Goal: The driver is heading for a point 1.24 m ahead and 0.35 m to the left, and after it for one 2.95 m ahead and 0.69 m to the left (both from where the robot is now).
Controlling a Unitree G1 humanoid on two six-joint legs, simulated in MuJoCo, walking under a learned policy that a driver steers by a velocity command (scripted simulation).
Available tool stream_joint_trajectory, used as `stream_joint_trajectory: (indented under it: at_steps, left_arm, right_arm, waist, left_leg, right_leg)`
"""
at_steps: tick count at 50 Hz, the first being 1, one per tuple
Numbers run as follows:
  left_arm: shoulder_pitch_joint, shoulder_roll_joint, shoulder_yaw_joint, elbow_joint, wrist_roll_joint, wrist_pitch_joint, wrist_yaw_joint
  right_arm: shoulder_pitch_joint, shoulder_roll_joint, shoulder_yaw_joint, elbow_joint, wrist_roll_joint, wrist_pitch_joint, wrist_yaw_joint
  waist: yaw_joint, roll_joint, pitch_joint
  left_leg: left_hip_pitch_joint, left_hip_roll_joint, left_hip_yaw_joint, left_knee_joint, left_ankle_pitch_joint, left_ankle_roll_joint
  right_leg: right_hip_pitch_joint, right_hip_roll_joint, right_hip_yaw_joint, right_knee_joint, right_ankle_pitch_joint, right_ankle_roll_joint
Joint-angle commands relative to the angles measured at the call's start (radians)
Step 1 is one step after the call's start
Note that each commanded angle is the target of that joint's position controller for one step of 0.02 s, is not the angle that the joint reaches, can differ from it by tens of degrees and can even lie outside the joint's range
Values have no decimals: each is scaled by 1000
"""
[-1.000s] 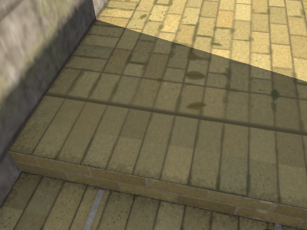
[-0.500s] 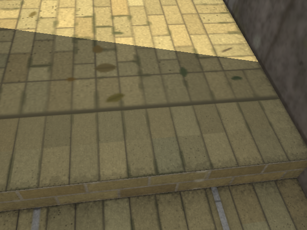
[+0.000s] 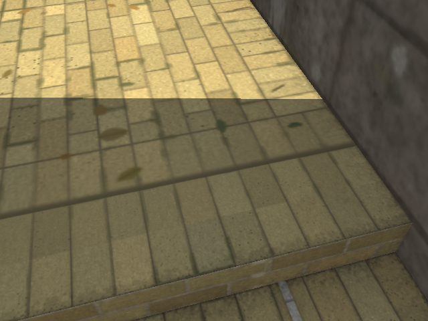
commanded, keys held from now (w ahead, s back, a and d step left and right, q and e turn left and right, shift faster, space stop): no key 0.68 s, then w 0.32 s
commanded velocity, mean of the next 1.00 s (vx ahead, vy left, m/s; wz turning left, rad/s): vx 0.09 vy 0.00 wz -0.03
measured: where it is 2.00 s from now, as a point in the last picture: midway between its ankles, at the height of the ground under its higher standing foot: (223, 277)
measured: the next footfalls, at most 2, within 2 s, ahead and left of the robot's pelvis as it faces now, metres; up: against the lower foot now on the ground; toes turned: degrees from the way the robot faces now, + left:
left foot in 0.02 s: +0.01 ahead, +0.16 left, +0.00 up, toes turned +0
left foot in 1.34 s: +0.36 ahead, +0.14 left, +0.15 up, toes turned +6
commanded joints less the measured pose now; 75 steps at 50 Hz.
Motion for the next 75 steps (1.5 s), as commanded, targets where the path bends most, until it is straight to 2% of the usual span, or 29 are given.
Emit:
stream_joint_trajectory:
  at_steps: [1,3,7,19,34,36,39,43,46,47,48,49,50,54,56,58,60,62,64,65,66,67,68,69,70,71,72,74,75]
  left_arm:
    - [21,109,32,-10,-13,-24,-8]
    - [56,110,42,11,-10,-34,-16]
    - [29,122,54,60,-11,-10,5]
    - [145,143,78,234,-15,11,19]
    - [218,139,65,369,-20,22,40]
    - [229,144,69,383,-31,19,42]
    - [187,133,70,364,-39,2,43]
    - [214,84,54,355,-45,-47,7]
    - [386,120,70,411,-33,-61,5]
    - [539,210,99,438,-30,-65,8]
    - [650,302,118,448,-14,-74,3]
    - [564,229,93,428,0,-90,13]
    - [477,191,74,417,3,-91,21]
    - [484,20,1,465,20,-55,-14]
    - [462,24,-13,475,14,-42,-15]
    - [339,48,-20,435,9,-46,-9]
    - [322,69,-26,419,-18,-65,9]
    - [422,124,-10,468,-72,-89,20]
    - [509,222,7,496,-58,-94,15]
    - [491,263,21,493,-31,-74,18]
    - [438,295,34,486,-24,-54,22]
    - [387,282,40,446,-9,-65,28]
    - [424,115,15,404,-3,-95,2]
    - [347,78,17,397,0,-142,-42]
    - [231,40,28,327,-39,-153,-79]
    - [58,-4,5,220,-52,-141,-83]
    - [16,16,2,181,-41,-129,-76]
    - [157,5,-11,193,-44,-91,-73]
    - [153,-35,-32,178,-45,-87,-71]
  right_arm:
    - [27,-81,-9,-29,-31,-25,-1]
    - [45,-151,-28,4,-13,-34,4]
    - [50,-71,-9,51,-13,-53,6]
    - [120,-80,-7,168,-20,-44,5]
    - [182,-72,3,243,-13,-29,-4]
    - [187,-93,-4,238,-8,-21,-12]
    - [200,-158,-28,212,12,-19,-28]
    - [188,-184,-52,194,12,-29,-35]
    - [57,-133,-33,146,24,-37,-23]
    - [14,-74,-10,124,13,-56,-10]
    - [33,-37,1,116,24,-82,-10]
    - [48,-48,0,128,49,-108,9]
    - [4,-30,7,110,68,-125,30]
    - [-71,70,60,24,51,-135,65]
    - [-83,122,95,-24,64,-117,72]
    - [-167,122,125,-124,48,-110,68]
    - [-309,58,140,-202,6,-109,58]
    - [-395,48,140,-236,-1,-120,39]
    - [-290,-20,104,-204,31,-131,25]
    - [-162,-62,75,-168,29,-125,36]
    - [-70,-112,46,-147,21,-121,42]
    - [94,-181,13,-84,-1,-112,45]
    - [255,-286,-25,6,-30,-94,47]
    - [336,-279,-30,72,-60,-66,19]
    - [242,-169,-3,97,-48,-70,18]
    - [154,-52,25,131,-37,-76,37]
    - [102,22,38,173,-38,-93,54]
    - [47,110,57,230,-49,-108,71]
    - [76,87,49,259,-33,-108,77]
  waist:
    - [-9,-116,44]
    - [31,72,35]
    - [7,48,40]
    - [6,-25,37]
    - [8,-27,89]
    - [5,-11,78]
    - [-22,72,180]
    - [6,136,194]
    - [112,-15,194]
    - [173,-213,112]
    - [184,-368,18]
    - [136,-219,75]
    - [103,-187,165]
    - [57,-45,151]
    - [29,-57,200]
    - [-28,-56,263]
    - [-12,-46,217]
    - [25,-89,106]
    - [-42,-246,-46]
    - [-113,-339,-88]
    - [-188,-407,-112]
    - [-241,-364,-191]
    - [-196,159,-313]
    - [-205,251,-377]
    - [-134,143,-186]
    - [-79,65,5]
    - [-22,-18,92]
    - [95,1,81]
    - [103,10,90]
  left_leg:
    - [122,4,-20,-288,282,46]
    - [77,10,-21,-245,272,107]
    - [52,-3,-20,-306,289,119]
    - [123,-19,0,-372,379,142]
    - [116,-39,14,-406,339,141]
    - [114,-51,5,-418,61,175]
    - [70,63,-178,-503,-362,262]
    - [19,220,-341,-542,-359,352]
    - [-237,45,-99,-278,-140,268]
    - [-416,-72,51,96,26,202]
    - [-542,-150,50,487,-89,151]
    - [-622,-107,-62,832,-78,140]
    - [-785,-97,-99,1110,-32,148]
    - [-1109,-79,-96,1678,-5,205]
    - [-1238,-77,-115,1796,-44,211]
    - [-1165,-48,-94,1555,68,198]
    - [-798,5,141,1104,233,147]
    - [-389,17,269,800,241,161]
    - [-232,-119,339,656,-13,208]
    - [-232,-148,298,556,-101,238]
    - [-209,-150,206,332,-98,263]
    - [32,-78,-48,225,-70,310]
    - [378,170,-573,-125,-31,469]
    - [369,301,-1045,-491,-194,522]
    - [191,309,-952,-490,-382,433]
    - [-17,287,-736,-416,-416,358]
    - [-145,240,-515,-373,-271,306]
    - [-214,141,-247,-347,-79,232]
    - [-169,117,-170,-353,-33,229]
  right_leg:
    - [-11,-151,205,-188,35,-99]
    - [36,-70,109,-175,62,-42]
    - [108,-69,80,-131,185,-15]
    - [152,-84,61,-165,284,18]
    - [123,-89,45,-187,237,41]
    - [96,-53,6,-155,-3,29]
    - [-108,-20,-23,-11,-190,9]
    - [-159,-81,20,186,-155,-20]
    - [236,-22,-2,-154,-73,-63]
    - [434,-202,303,-283,-142,-122]
    - [481,-406,746,-441,-358,-270]
    - [400,-454,818,-467,-446,-323]
    - [373,-435,685,-444,-348,-307]
    - [369,-324,322,-323,34,-187]
    - [263,-337,266,-334,6,-159]
    - [-8,-275,128,-405,-29,-105]
    - [-329,-199,40,-592,4,-137]
    - [-285,-206,31,-712,259,-158]
    - [84,-215,-25,-425,1347,-149]
    - [285,-273,20,-271,1736,-129]
    - [426,-279,27,-86,1819,-104]
    - [284,-274,70,147,1706,-105]
    - [-123,-53,97,511,813,-63]
    - [-302,121,282,1031,112,-35]
    - [-474,83,378,1292,102,-59]
    - [-600,35,295,1377,124,-101]
    - [-630,6,258,1413,180,-128]
    - [-642,-17,261,1478,197,-168]
    - [-733,-20,242,1500,188,-171]
Keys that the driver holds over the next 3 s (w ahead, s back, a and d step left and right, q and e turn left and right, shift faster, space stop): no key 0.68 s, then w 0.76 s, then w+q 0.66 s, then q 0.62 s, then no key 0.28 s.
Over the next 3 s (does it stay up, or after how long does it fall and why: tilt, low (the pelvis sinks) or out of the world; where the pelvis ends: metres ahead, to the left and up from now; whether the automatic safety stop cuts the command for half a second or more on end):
stays up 0.85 0.09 0.30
